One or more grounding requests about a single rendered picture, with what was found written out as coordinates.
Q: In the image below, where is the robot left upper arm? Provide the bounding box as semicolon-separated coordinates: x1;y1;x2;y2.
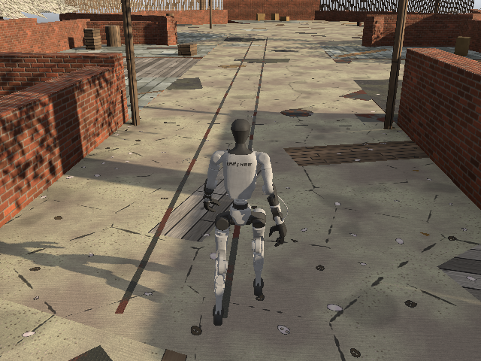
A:
206;150;225;190

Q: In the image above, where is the robot left thigh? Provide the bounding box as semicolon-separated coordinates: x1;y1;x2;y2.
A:
215;211;230;275

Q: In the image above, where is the robot left forearm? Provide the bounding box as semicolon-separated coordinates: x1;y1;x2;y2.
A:
203;179;214;202

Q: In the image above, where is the robot right upper arm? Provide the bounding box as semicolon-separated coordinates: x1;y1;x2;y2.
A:
256;151;274;195

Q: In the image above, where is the robot left shin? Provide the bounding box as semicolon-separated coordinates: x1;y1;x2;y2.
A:
214;260;225;315

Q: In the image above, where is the robot left hand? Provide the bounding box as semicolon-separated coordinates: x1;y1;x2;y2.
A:
203;199;221;212

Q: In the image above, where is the robot right hand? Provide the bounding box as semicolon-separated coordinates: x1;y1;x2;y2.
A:
269;221;287;247

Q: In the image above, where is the robot right forearm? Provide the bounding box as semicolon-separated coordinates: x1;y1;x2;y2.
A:
267;184;284;225

